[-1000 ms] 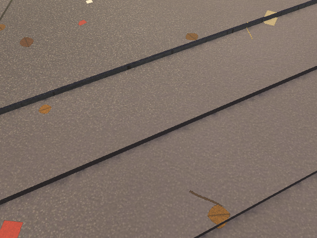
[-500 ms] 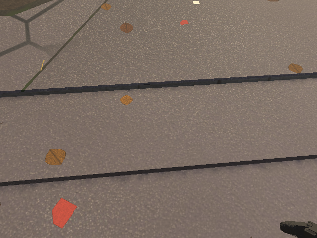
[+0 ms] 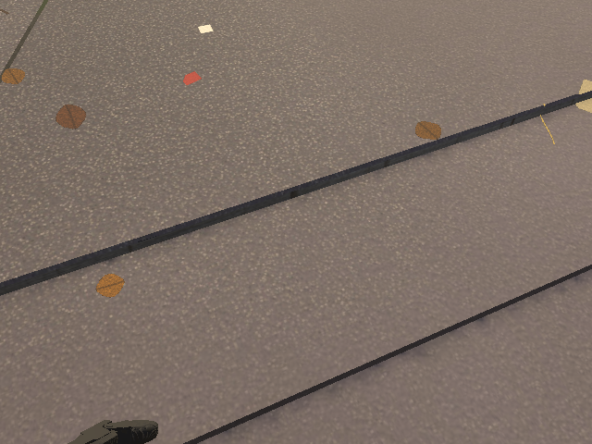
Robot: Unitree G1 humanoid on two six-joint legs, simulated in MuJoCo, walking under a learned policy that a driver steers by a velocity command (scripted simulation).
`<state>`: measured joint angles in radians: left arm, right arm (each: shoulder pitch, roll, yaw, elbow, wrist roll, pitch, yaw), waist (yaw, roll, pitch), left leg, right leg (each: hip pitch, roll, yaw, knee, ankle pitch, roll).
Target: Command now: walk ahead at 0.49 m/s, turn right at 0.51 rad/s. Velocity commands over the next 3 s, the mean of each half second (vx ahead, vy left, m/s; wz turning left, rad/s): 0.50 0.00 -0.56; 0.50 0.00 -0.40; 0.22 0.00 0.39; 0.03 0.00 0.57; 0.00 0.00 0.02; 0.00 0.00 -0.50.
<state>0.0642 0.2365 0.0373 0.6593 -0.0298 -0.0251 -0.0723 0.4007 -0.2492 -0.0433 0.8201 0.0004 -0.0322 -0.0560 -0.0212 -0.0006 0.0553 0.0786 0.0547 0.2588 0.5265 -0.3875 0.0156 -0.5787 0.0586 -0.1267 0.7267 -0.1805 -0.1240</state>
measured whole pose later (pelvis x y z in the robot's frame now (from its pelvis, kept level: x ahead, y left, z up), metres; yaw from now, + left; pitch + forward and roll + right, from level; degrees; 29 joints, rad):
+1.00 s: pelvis +0.45 -0.08 +0.04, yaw -30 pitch +2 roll +1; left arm 0.44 0.21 0.01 0.83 0.01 -0.05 -0.02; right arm 0.17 -0.25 -0.03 0.72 0.03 -0.05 0.01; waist 0.03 0.06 -0.03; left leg -0.81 0.09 0.00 1.47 -0.24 0.01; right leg -0.19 0.01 -0.08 0.55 -0.40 -0.05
